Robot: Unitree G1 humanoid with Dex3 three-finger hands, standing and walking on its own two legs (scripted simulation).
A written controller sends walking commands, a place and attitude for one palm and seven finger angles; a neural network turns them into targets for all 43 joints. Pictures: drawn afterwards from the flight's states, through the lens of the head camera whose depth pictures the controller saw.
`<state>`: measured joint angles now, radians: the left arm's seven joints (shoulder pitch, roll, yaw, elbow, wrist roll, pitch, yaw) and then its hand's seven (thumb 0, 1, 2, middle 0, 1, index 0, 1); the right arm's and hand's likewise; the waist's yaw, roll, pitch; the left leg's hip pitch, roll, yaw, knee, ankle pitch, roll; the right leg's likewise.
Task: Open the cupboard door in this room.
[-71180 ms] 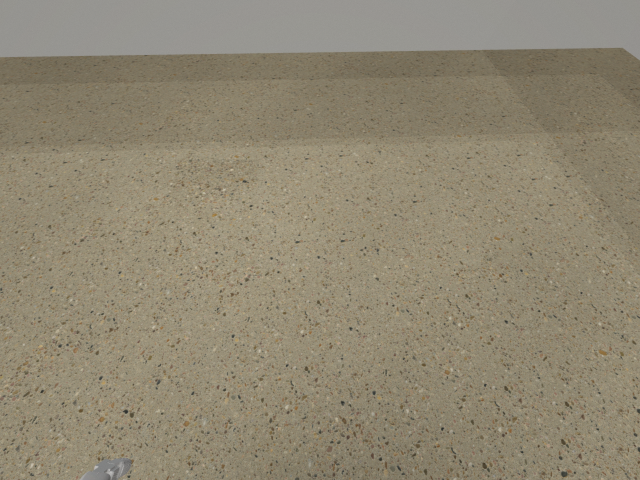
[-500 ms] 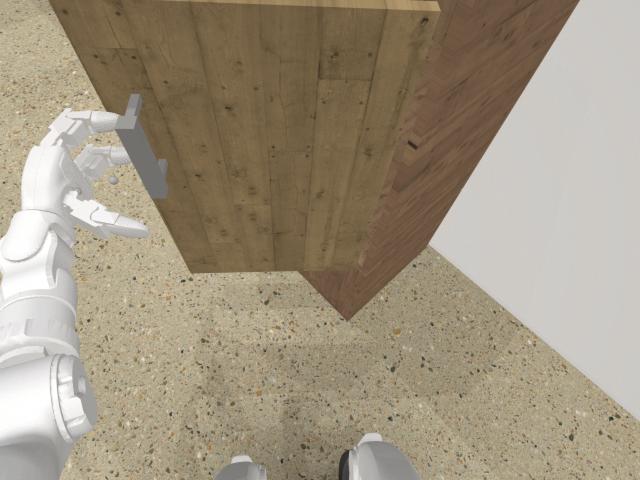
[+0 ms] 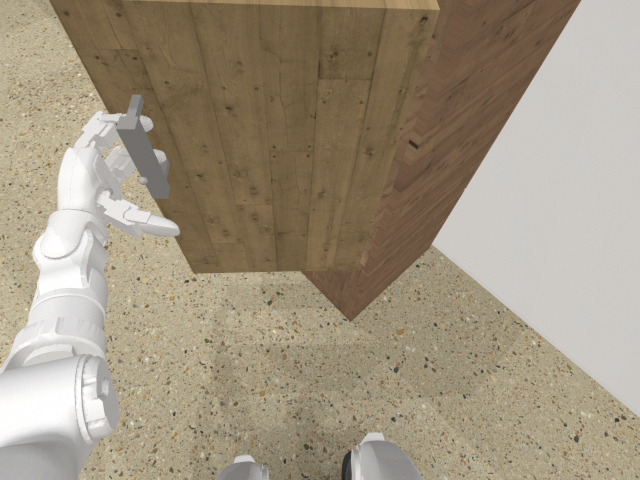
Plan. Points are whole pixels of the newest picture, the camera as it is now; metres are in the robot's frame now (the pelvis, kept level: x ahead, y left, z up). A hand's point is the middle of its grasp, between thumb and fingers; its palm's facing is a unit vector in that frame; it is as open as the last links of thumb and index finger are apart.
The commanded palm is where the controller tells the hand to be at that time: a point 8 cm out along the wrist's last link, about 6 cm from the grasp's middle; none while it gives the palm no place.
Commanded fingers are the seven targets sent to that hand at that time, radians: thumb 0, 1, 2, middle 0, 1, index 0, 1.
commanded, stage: slide the fingers in behind the handle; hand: left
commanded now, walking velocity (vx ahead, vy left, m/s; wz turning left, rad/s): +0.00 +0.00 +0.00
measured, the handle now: (149, 149) +0.51 +0.20 +0.08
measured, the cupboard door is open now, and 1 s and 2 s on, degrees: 50 50 71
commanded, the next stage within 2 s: close the thumb around the handle in 0.56 s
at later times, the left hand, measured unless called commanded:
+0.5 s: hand (163, 180) +0.46 +0.18 +0.08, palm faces -0.01 -1.00 -0.02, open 14.0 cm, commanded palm +0.43 +0.23 +0.08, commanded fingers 0.00 -0.50 0.30 -0.30 -1.20 -0.30 -1.20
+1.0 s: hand (163, 180) +0.46 +0.18 +0.08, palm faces -0.01 -1.00 -0.02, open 10.8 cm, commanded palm +0.43 +0.23 +0.08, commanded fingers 0.00 0.51 0.73 -0.37 -1.31 -0.37 -1.31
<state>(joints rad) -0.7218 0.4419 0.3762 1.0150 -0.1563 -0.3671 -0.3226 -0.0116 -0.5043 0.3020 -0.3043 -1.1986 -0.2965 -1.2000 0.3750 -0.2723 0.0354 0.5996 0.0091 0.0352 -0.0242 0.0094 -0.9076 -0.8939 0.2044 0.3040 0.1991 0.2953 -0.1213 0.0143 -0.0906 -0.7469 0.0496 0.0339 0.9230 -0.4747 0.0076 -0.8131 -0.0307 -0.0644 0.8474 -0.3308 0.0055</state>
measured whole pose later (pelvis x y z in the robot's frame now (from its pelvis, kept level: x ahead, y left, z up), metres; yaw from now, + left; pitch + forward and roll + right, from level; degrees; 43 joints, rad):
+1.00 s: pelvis +0.00 -0.01 +0.00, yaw +0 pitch +17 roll -1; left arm -0.73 0.40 0.35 1.03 -0.14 -0.39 -0.26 -0.01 -0.01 0.51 -0.34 -1.25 -0.32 -1.25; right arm 0.38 -0.27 0.03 0.61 0.01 0.02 -0.02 0.01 -0.91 -0.89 0.20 0.30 0.20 0.30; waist -0.12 0.02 -0.09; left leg -0.74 0.05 0.04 0.91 -0.46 0.00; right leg -0.81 -0.03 -0.06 0.85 -0.33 0.00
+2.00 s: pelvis +0.02 +0.00 +0.02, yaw -1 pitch +11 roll +0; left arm -0.02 0.08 0.12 0.22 -0.18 -0.30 0.03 0.01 0.70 0.75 -0.37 -1.33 -0.36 -1.31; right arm 0.27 -0.23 0.00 0.53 0.01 -0.01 0.02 0.01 -0.91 -0.89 0.20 0.30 0.20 0.29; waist -0.03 0.03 -0.11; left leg -0.54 0.04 0.07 0.80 -0.45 0.00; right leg -0.64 -0.03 -0.03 0.78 -0.34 0.01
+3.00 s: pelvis +0.00 -0.04 +0.01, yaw +4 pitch +7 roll +1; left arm 0.30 -0.06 -0.25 -0.11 0.07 -0.19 0.49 0.01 0.18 0.59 -0.34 -1.26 -0.34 -1.27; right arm 0.20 -0.20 0.02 0.52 -0.07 -0.06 -0.01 0.02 -0.91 -0.89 0.20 0.30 0.20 0.30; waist 0.01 0.05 -0.08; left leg -0.52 0.04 -0.03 0.86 -0.46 -0.05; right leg -0.60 -0.04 -0.12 0.87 -0.39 -0.05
